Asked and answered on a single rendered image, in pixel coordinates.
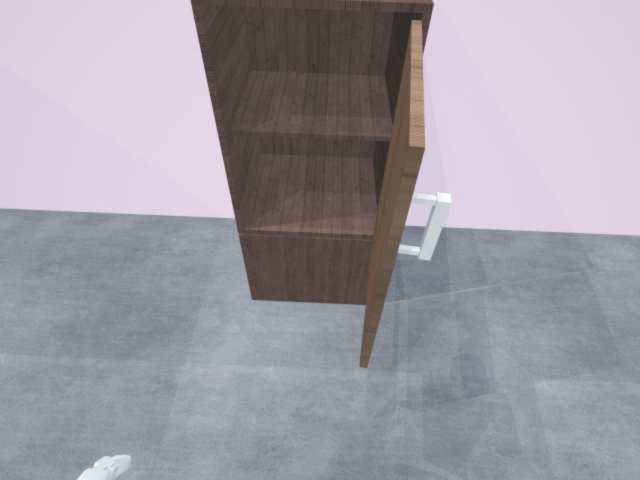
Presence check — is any left robot hand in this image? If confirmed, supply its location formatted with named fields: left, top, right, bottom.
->
left=77, top=455, right=132, bottom=480

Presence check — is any handle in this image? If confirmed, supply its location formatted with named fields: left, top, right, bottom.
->
left=398, top=192, right=451, bottom=261

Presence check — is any cupboard door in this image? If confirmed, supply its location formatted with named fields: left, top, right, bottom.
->
left=359, top=20, right=425, bottom=368

